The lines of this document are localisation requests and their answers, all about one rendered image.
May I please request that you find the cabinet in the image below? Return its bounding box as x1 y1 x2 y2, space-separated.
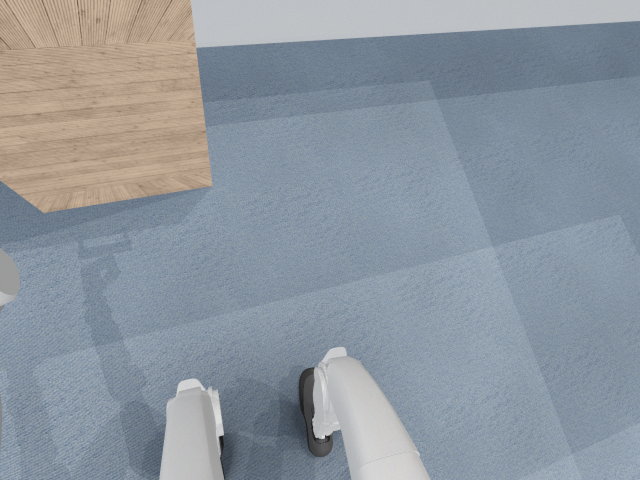
0 0 212 213

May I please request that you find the left robot thigh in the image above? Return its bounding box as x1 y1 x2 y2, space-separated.
159 386 224 480

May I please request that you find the robot left upper arm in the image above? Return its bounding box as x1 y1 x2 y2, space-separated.
0 248 20 451

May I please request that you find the right robot shin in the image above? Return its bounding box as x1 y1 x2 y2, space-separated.
312 347 360 438

